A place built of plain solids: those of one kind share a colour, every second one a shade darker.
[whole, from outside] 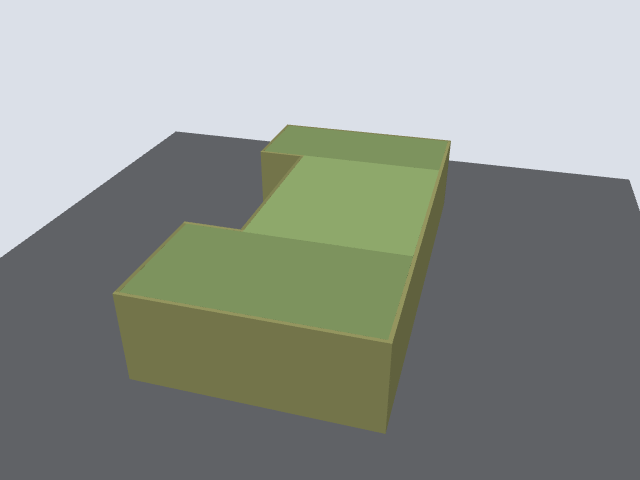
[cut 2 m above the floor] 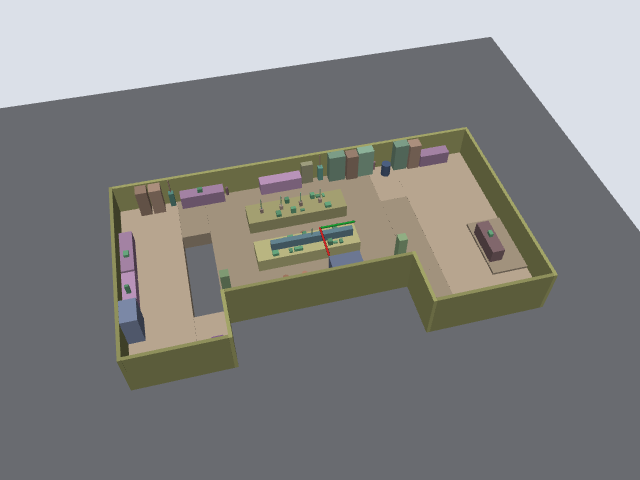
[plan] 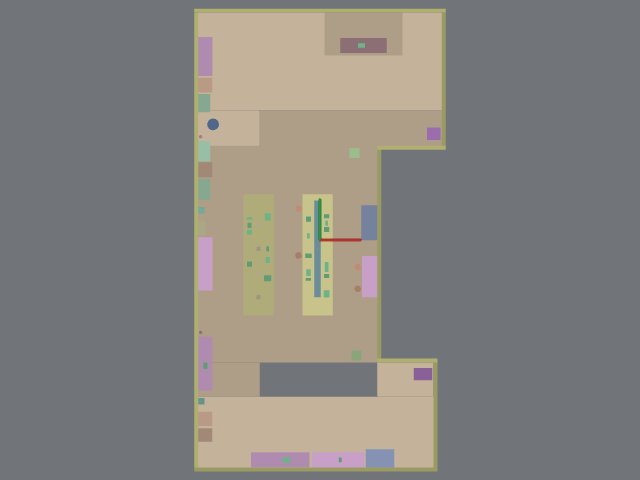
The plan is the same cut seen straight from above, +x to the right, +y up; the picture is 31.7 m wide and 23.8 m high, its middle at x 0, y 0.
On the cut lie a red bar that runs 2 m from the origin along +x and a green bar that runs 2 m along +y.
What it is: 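One storey of a laboratory for chemistry or biology, grown in wings along a spine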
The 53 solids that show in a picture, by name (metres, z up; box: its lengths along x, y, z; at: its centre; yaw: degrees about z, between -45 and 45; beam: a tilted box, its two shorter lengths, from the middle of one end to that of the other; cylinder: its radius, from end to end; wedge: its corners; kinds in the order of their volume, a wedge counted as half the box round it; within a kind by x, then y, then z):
{
 "floor_1": {"box": [3.06, 1.69, 1.06], "at": [-4.51, -6.92, 0.48]},
 "floor_2": {"box": [3.06, 1.75, 1.06], "at": [-4.51, 5.55, 0.48]},
 "floor_3": {"box": [8.88, 10.75, 1.06], "at": [-1.6, -0.7, 0.48]},
 "floor_4": {"box": [11.66, 3.51, 1.06], "at": [-0.21, -9.52, 0.48]},
 "floor_5": {"box": [5.82, 1.75, 1.06], "at": [-0.07, 5.55, 0.48]},
 "floor_6": {"box": [12.08, 4.85, 1.06], "at": [0.0, 8.85, 0.48]},
 "floor_7": {"box": [3.88, 2.13, 0.15], "at": [2.16, 10.21, 1.09]},
 "floor_8": {"box": [2.79, 1.69, 1.06], "at": [4.23, -6.92, 0.48]},
 "floor_9": {"box": [3.2, 1.75, 1.06], "at": [4.44, 5.55, 0.48]},
 "roof_1": {"box": [8.88, 10.75, 0.96], "at": [-1.6, -0.7, 4.5]},
 "roof_2": {"box": [11.66, 5.2, 0.2], "at": [-0.21, -8.68, 4.88]},
 "roof_3": {"box": [12.08, 6.6, 0.24], "at": [0.0, 7.97, 4.86]},
 "wall_1": {"box": [0.2, 22.55, 5.03], "at": [-6.14, 0.0, 2.47]},
 "wall_2": {"box": [12.06, 0.2, 5.03], "at": [-0.21, -11.38, 2.47]},
 "wall_3": {"box": [12.48, 0.2, 5.03], "at": [0.0, 11.37, 2.47]},
 "wall_4": {"box": [0.2, 10.35, 5.03], "at": [2.94, -0.7, 2.47]},
 "wall_5": {"box": [2.99, 0.2, 5.03], "at": [4.33, -5.98, 2.47]},
 "wall_6": {"box": [3.4, 0.2, 5.03], "at": [4.54, 4.58, 2.47]},
 "wall_7": {"box": [0.2, 5.2, 5.03], "at": [5.72, -8.68, 2.47]},
 "wall_8": {"box": [0.2, 6.6, 5.03], "at": [6.14, 7.97, 2.47]},
 "island_1": {"box": [1.5, 6.01, 0.9], "at": [-3.04, -0.74, 1.46]},
 "island_2": {"box": [1.5, 6.01, 0.9], "at": [-0.12, -0.74, 1.46]},
 "wallbench_1": {"box": [0.71, 2.68, 0.9], "at": [-5.68, -6.14, 1.46]},
 "wallbench_2": {"box": [0.71, 2.65, 0.9], "at": [-5.68, -1.19, 1.46]},
 "wallbench_3": {"box": [0.71, 1.94, 0.9], "at": [-5.68, 9.1, 1.46]},
 "wallbench_4": {"box": [2.91, 0.75, 0.9], "at": [-1.97, -10.9, 1.46]},
 "wallbench_5": {"box": [2.61, 0.75, 0.9], "at": [0.9, -10.9, 1.46]},
 "wallbench_6": {"box": [0.75, 2.05, 0.9], "at": [2.46, -1.82, 1.46]},
 "fume_1": {"box": [0.79, 1.74, 2.4], "at": [2.44, 0.85, 2.21]},
 "fume_2": {"box": [1.41, 0.9, 2.4], "at": [2.98, -10.83, 2.21]},
 "fridge_1": {"box": [0.7, 0.67, 1.9], "at": [-5.69, -9.67, 1.96]},
 "fridge_2": {"box": [0.7, 0.72, 1.9], "at": [-5.69, -8.87, 1.96]},
 "fridge_3": {"box": [0.7, 0.74, 1.9], "at": [-5.69, 3.48, 1.96]},
 "fridge_4": {"box": [0.7, 0.73, 1.9], "at": [-5.69, 7.68, 1.96]},
 "tall_1": {"box": [0.6, 1.05, 2.1], "at": [-5.74, 2.5, 2.06]},
 "tall_2": {"box": [0.6, 1.02, 2.1], "at": [-5.74, 4.4, 2.06]},
 "tall_3": {"box": [0.6, 0.91, 2.1], "at": [-5.74, 6.79, 2.06]},
 "teacher_1": {"box": [2.31, 0.75, 0.9], "at": [2.16, 9.64, 1.61]},
 "pier_1": {"box": [0.5, 0.5, 3.01], "at": [1.72, 4.32, 2.52]},
 "pier_2": {"box": [0.5, 0.5, 3.01], "at": [1.81, -5.72, 2.52]},
 "rack_1": {"box": [0.32, 4.81, 0.57], "at": [-0.12, -0.44, 2.19]},
 "covers_1": {"box": [0.92, 0.61, 0.55], "at": [5.11, -6.65, 1.29]},
 "covers_2": {"box": [0.68, 0.62, 0.49], "at": [5.64, 5.27, 1.25]},
 "cylinders_1": {"box": [0.36, 0.73, 1.55], "at": [-5.86, 0.6, 1.78]},
 "drum_1": {"cylinder": 0.29, "from": [-5.3, 5.73, 1.01], "to": [-5.3, 5.73, 1.89]},
 "wash_1": {"box": [0.32, 0.32, 1.05], "at": [-5.88, -8.0, 1.53]},
 "wash_2": {"box": [0.32, 0.32, 1.05], "at": [-5.88, 1.48, 1.53]},
 "gear_1": {"box": [0.36, 0.3, 0.2], "at": [-2.59, -1.89, 2.01]},
 "gear_2": {"box": [0.3, 0.36, 0.2], "at": [-2.59, 1.14, 2.01]},
 "gear_3": {"box": [0.36, 0.3, 0.2], "at": [-1.66, -10.9, 2.01]},
 "gear_4": {"box": [0.3, 0.36, 0.2], "at": [0.33, -2.67, 2.01]},
 "gear_5": {"box": [0.2, 0.5, 0.2], "at": [0.33, -1.34, 2.01]},
 "gear_6": {"box": [0.16, 0.24, 0.62], "at": [1.01, -10.9, 2.22]}
}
